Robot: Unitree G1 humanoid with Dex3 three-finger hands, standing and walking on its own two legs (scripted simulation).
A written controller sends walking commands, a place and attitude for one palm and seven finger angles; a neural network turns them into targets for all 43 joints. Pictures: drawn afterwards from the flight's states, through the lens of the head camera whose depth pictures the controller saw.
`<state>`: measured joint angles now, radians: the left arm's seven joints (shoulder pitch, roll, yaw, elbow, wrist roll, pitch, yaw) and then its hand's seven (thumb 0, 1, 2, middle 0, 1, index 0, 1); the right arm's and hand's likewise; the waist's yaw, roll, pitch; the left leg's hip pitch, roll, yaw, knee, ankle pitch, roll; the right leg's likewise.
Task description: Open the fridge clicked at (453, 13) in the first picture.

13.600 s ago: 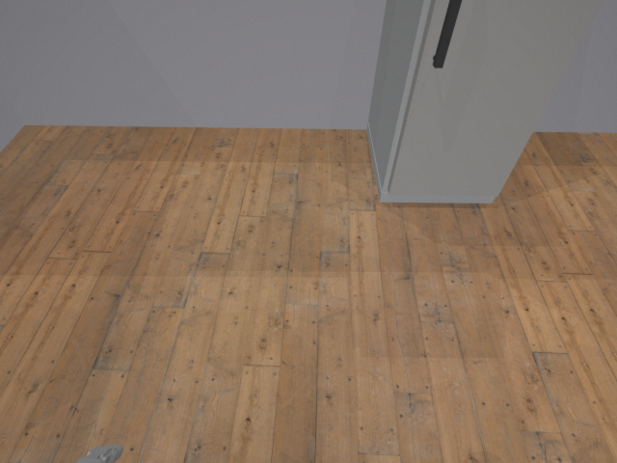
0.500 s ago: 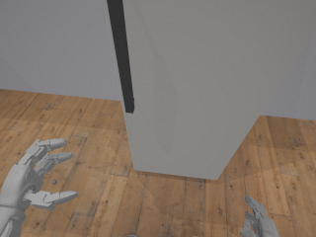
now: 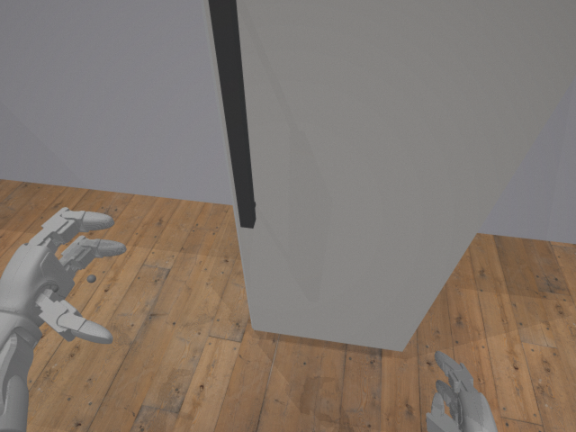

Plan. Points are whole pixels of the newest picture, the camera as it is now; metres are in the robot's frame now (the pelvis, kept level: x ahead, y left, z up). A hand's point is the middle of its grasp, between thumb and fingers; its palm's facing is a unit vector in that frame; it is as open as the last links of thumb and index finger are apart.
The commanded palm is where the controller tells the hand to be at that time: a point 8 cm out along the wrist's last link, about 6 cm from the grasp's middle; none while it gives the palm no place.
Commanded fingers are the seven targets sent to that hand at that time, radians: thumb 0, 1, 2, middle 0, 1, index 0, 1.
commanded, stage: raise the hand to about handle height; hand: left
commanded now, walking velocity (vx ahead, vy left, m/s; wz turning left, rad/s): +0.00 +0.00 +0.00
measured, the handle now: (241, 130) +0.53 +0.13 +0.16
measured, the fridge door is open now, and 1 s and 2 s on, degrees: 0 0 0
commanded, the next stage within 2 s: move the hooked fingers beside the handle in 0.62 s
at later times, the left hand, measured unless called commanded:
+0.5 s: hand (102, 260) +0.28 +0.26 +0.13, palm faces +0.01 -1.00 -0.06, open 14.0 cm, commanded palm +0.24 +0.30 +0.14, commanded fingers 0.00 -0.50 0.30 -0.30 -1.20 -0.30 -1.20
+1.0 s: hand (124, 242) +0.30 +0.24 +0.13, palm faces -0.03 -1.00 -0.03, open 14.0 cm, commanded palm +0.28 +0.29 +0.13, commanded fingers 0.00 -0.50 0.30 -0.30 -1.20 -0.30 -1.20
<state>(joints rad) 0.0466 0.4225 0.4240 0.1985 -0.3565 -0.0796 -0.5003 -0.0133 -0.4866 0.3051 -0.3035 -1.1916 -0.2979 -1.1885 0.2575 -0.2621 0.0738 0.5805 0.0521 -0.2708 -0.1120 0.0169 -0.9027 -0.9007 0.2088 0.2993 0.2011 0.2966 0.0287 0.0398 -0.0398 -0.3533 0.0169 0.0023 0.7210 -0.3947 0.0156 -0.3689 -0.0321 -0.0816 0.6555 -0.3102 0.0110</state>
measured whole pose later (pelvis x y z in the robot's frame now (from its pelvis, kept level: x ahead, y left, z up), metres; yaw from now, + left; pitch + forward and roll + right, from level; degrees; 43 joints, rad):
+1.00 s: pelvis +0.00 -0.02 +0.01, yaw +0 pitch +1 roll -1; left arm -0.20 0.43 0.40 0.44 -0.32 -0.08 -0.52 -0.02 -0.50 0.30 -0.30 -1.20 -0.30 -1.20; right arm 0.26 -0.29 0.06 0.61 0.06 -0.24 -0.14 0.02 -0.90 -0.90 0.21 0.30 0.20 0.30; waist 0.02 0.04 -0.02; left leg -0.32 0.02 0.00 0.64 -0.35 -0.01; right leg -0.35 -0.03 -0.08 0.62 -0.29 -0.01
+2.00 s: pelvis +0.00 -0.01 +0.00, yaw -2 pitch +9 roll -1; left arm -0.67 0.50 0.38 0.95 -0.21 -0.20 -0.44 -0.02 -0.50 0.30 -0.30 -1.20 -0.30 -1.20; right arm 0.36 -0.30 0.04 0.63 0.05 -0.09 -0.09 0.01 -0.91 -0.90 0.21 0.30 0.20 0.30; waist -0.07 0.02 -0.04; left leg -0.48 0.03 0.03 0.71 -0.38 0.01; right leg -0.53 -0.02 -0.05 0.67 -0.29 0.00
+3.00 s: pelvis +0.01 -0.01 -0.01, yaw -3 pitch +12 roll -1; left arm -0.76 0.49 0.38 1.03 -0.17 -0.24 -0.37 -0.02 -0.50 0.30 -0.30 -1.20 -0.30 -1.20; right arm 0.38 -0.29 0.04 0.61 0.04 0.00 -0.06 0.01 -0.91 -0.90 0.21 0.30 0.20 0.30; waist -0.10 0.02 -0.07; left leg -0.55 0.04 0.03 0.75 -0.40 0.01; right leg -0.59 -0.01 -0.04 0.70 -0.31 0.00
